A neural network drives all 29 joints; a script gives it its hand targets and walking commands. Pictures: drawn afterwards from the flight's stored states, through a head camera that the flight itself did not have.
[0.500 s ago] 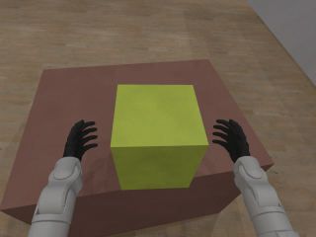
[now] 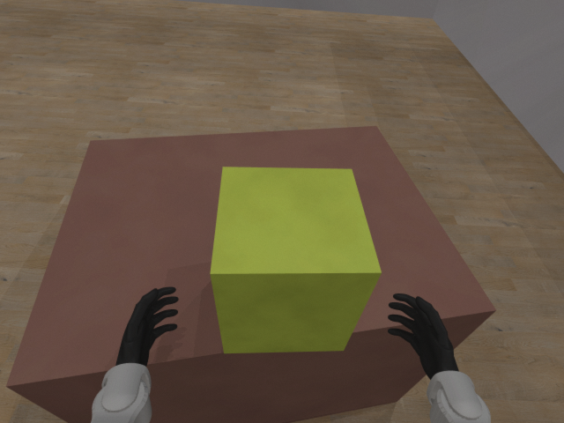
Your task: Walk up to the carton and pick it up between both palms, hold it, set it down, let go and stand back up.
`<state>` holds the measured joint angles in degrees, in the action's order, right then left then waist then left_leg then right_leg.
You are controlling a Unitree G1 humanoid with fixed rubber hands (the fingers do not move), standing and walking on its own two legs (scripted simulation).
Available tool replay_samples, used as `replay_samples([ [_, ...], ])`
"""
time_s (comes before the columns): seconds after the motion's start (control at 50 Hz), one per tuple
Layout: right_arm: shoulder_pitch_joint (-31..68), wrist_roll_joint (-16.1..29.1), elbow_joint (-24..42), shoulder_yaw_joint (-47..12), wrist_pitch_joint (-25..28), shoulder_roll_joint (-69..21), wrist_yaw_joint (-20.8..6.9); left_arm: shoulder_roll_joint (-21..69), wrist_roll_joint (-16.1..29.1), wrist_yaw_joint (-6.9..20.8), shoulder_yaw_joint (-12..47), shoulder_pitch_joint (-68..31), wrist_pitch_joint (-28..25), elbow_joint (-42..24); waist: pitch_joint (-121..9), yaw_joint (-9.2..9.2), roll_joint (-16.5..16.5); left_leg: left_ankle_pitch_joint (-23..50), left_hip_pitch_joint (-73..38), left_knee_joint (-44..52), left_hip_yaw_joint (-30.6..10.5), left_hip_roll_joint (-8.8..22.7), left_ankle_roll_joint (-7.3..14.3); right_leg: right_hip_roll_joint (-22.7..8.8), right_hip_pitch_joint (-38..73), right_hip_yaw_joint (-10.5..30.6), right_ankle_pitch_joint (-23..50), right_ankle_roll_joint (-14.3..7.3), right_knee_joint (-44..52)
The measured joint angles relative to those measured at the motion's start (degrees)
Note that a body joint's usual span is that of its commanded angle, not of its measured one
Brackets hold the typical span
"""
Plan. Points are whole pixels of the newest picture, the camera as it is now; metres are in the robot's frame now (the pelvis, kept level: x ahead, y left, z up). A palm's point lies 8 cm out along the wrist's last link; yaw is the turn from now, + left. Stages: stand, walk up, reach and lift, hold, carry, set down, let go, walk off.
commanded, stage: set down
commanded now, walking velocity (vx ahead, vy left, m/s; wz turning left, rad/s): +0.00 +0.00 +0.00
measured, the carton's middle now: (286, 263) +0.39 +0.00 +0.00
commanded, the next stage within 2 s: let go in 1.18 s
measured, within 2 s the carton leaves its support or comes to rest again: neither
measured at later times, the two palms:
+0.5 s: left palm (128, 410) +0.18 +0.21 -0.06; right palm (433, 419) +0.17 -0.21 -0.05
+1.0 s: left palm (121, 405) +0.18 +0.22 -0.06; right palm (421, 422) +0.17 -0.20 -0.08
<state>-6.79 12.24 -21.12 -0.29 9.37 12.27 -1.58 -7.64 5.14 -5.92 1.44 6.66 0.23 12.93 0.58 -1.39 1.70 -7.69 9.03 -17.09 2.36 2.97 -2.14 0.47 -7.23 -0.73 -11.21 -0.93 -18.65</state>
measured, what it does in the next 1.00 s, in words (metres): stands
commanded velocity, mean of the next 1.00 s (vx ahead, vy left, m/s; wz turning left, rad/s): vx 0.00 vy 0.00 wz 0.00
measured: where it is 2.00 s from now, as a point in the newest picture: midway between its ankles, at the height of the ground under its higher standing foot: outside the picture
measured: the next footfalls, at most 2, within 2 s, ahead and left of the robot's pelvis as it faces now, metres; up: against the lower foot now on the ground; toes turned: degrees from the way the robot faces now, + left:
none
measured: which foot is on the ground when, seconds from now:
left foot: down 0.00-1.00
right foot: down 0.00-1.00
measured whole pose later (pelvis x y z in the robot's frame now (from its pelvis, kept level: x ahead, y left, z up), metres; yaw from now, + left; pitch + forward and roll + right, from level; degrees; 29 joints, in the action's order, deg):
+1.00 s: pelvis +0.01 +0.01 +0.00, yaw +0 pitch -5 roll +0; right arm -9.6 0.9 -42.5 0.4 13.6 10.1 -0.2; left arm -8.8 0.7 0.5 1.1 12.3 -2.0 26.3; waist 4.6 -1.6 -0.4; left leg -12.0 3.8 -21.1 2.9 2.5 -1.4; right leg -0.1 -1.1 -0.1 -14.0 0.0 -20.2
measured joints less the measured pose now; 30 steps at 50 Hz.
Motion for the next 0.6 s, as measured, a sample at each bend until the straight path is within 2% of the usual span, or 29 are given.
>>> replay_samples([
  [0.22, -2.9, -0.8, -8.0, -0.9, 6.8, -1.3, -1.3, 1.0, -2.2, -1.0, 1.2, 3.9, -7.4, 7.2, 1.4, -0.29, 0.8, -1.1, -2.1, -1.2, 0.7, 0.0, 0.1, 0.0, 1.7, 0.7, -1.0, 0.0, -1.3],
  [0.4, -5.2, -2.6, -13.7, -0.8, 11.4, -2.3, -1.9, -0.5, -1.6, -1.2, 2.1, 6.9, -12.4, 12.3, 2.3, -0.04, 0.3, -2.5, -1.0, -3.5, 0.8, 0.0, 0.2, -0.1, 0.7, 0.9, -2.2, 0.2, -3.4],
  [0.6, -4.6, -3.7, -17.9, -0.9, 12.2, -1.3, -1.7, -2.2, -1.0, 0.7, 1.4, 6.5, -11.2, 15.5, 2.7, 0.24, 0.1, -3.5, -1.3, -4.4, 1.0, -0.1, 0.3, -0.3, 1.2, 1.1, -2.9, 0.4, -4.0],
])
